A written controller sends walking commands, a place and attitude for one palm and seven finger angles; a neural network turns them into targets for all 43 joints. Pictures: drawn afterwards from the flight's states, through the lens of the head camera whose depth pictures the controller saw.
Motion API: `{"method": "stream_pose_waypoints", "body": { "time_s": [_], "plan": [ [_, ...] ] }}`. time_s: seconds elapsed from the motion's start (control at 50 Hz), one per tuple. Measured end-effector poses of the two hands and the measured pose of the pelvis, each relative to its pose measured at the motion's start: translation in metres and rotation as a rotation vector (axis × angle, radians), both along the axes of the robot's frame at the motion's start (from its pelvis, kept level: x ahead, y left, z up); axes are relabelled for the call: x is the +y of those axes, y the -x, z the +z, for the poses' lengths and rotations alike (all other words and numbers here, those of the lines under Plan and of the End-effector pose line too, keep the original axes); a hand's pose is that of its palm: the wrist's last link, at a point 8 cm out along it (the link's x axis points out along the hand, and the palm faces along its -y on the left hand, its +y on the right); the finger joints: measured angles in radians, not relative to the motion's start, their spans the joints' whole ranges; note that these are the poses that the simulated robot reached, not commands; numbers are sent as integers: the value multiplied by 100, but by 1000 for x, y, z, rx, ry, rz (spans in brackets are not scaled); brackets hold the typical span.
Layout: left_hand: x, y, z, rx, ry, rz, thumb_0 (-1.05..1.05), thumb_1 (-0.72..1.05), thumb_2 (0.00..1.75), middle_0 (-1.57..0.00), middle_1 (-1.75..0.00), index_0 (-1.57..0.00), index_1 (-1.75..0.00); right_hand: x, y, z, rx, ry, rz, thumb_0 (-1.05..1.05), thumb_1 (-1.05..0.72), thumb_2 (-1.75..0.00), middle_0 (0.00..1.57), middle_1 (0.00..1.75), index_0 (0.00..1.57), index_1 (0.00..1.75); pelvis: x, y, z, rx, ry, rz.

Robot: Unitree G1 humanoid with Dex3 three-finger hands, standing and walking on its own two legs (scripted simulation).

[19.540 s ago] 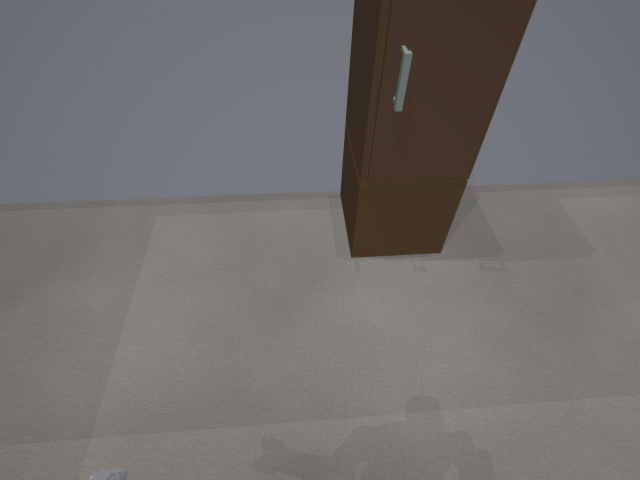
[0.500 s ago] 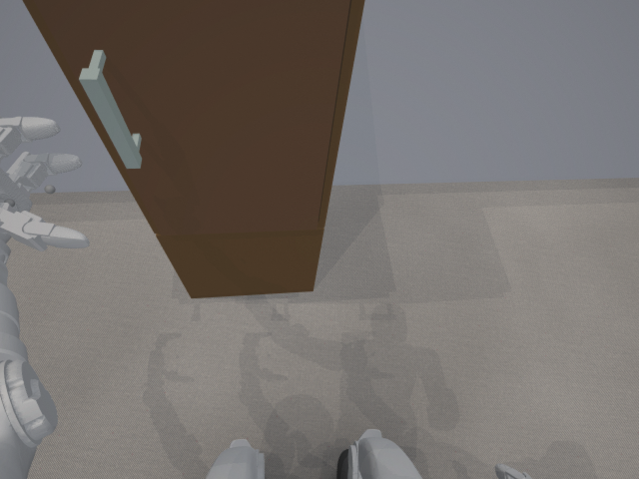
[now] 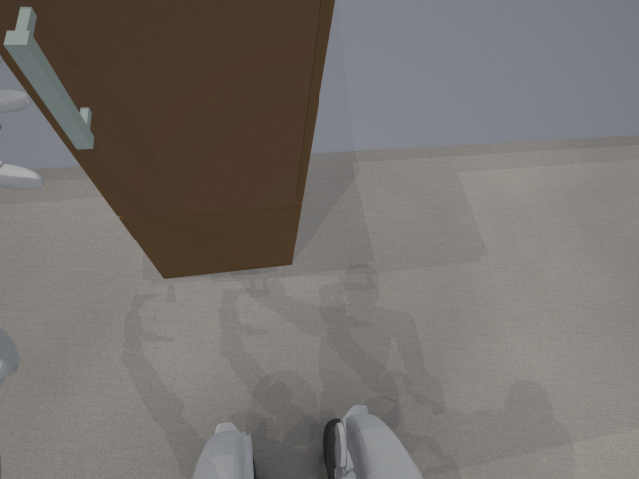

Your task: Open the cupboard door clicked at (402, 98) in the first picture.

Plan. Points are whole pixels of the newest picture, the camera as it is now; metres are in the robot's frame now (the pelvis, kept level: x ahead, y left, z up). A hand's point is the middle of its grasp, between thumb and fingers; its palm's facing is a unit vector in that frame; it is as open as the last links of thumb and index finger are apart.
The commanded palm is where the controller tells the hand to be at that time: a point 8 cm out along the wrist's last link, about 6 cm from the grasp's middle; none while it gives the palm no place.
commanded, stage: move the hooked fingers beside the handle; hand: left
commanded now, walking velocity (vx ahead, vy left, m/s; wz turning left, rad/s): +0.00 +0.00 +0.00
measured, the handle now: (58, 85) +0.56 +0.27 +0.08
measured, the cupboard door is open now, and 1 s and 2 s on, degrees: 0 0 0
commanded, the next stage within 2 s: slide the fingers in behind the handle in 0.90 s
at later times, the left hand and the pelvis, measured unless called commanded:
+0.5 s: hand out of the picture +0.50 +0.32 +0.08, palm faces +0.09 -1.00 +0.00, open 14.0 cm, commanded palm +0.49 +0.35 +0.08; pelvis +0.01 +0.01 +0.00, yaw -1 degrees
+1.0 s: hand out of the picture +0.50 +0.32 +0.08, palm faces +0.08 -1.00 -0.01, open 14.0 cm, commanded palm +0.49 +0.35 +0.08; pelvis +0.00 +0.00 -0.01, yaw +0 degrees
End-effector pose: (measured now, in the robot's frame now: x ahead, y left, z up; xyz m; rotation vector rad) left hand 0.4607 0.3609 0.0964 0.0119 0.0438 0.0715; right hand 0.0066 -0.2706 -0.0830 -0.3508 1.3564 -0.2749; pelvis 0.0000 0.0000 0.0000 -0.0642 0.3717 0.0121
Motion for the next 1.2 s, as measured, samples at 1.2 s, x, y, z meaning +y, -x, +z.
{"method": "stream_pose_waypoints", "body": {
  "time_s": [1.2],
  "plan": [
    [3, -20, -15, 6, 9, -15, -1, -50, 30, -30, -120, -30, -120, 7, 12, -3, 79, -7, -25, 0, -90, -90, 21, 30, 21, 30, 4, -3, -7, 44, 21, -1]
  ]
}}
